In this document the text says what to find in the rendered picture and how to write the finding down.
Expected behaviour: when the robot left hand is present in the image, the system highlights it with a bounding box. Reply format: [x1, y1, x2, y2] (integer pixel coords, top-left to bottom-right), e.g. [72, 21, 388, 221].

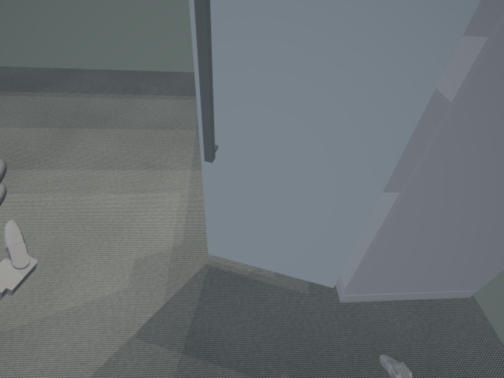
[0, 159, 38, 300]

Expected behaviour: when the fridge door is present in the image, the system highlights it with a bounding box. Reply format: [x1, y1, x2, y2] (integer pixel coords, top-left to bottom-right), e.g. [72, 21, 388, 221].
[189, 0, 481, 288]

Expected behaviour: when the handle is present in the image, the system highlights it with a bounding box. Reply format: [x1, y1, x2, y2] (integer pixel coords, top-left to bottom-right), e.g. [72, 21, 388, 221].
[194, 0, 218, 163]

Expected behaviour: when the robot right hand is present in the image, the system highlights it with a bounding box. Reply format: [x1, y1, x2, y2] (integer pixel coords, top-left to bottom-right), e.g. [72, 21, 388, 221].
[380, 354, 412, 378]

